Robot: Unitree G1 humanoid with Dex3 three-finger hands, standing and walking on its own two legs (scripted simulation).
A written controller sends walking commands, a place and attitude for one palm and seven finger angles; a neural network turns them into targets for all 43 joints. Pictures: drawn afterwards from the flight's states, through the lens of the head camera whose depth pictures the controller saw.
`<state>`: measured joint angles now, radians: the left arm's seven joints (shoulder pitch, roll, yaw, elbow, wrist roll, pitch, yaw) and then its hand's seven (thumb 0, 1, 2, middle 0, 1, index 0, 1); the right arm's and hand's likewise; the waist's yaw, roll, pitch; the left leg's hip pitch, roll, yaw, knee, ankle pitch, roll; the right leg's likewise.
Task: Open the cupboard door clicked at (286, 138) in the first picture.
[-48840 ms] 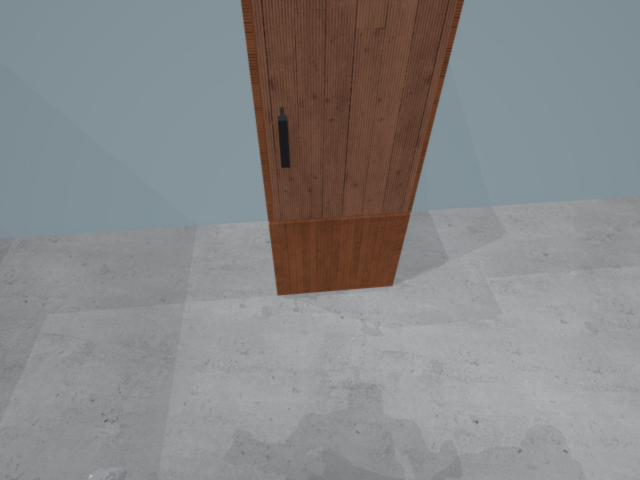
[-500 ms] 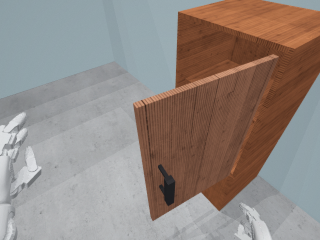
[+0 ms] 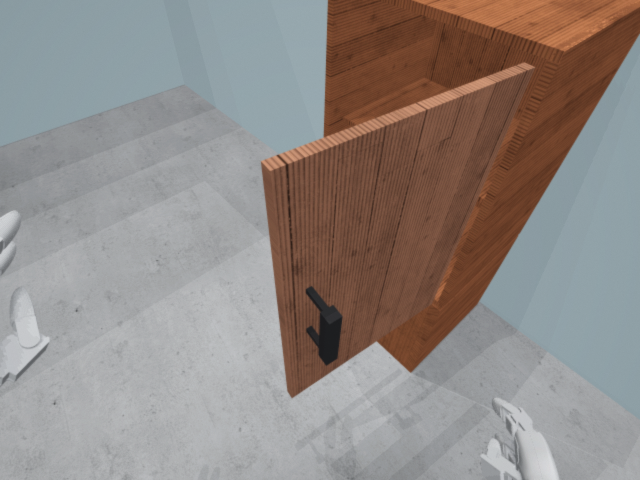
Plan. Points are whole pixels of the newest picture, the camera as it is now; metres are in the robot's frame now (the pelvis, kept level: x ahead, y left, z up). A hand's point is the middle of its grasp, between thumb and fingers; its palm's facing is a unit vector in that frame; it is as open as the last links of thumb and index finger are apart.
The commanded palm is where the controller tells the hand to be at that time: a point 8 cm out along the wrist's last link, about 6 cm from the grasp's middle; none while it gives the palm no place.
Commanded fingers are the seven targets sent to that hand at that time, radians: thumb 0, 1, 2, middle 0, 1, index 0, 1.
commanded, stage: step back with the hand held close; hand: left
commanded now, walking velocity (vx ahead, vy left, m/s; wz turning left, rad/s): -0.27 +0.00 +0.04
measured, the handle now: (321, 326) +0.34 +0.02 -0.04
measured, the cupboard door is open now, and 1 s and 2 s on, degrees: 82 82 82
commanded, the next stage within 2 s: stop stepping back and stand still in 1.06 s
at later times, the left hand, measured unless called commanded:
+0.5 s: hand out of the picture +0.14 +0.27 +0.17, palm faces +0.48 -0.73 -0.49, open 7.4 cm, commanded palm +0.06 +0.31 +0.18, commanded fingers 0.00 0.90 0.90 -0.20 -0.30 -0.20 -0.30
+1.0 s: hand out of the picture +0.05 +0.28 +0.17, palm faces +0.42 -0.75 -0.51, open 7.4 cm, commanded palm -0.02 +0.31 +0.18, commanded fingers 0.00 0.90 0.90 -0.20 -0.30 -0.20 -0.30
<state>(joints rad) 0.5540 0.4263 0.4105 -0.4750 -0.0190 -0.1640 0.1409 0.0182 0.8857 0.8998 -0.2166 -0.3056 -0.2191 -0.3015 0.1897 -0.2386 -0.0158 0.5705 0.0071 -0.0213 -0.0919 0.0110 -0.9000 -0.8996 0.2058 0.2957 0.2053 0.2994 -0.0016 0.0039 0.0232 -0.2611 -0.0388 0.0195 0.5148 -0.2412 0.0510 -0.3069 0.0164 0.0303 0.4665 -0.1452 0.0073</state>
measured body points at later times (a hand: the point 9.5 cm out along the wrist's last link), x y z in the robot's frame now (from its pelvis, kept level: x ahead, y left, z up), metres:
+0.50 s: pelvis -0.06 +0.00 -0.02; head -0.05 +0.02 +0.43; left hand +0.10 +0.31 +0.19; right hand +0.11 -0.24 -0.10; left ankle +0.02 +0.09 -0.73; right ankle +0.06 -0.12 -0.73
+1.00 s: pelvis -0.15 +0.00 +0.00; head -0.10 +0.04 +0.45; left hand +0.02 +0.32 +0.19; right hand +0.06 -0.22 -0.06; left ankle -0.10 +0.10 -0.74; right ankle -0.15 -0.12 -0.68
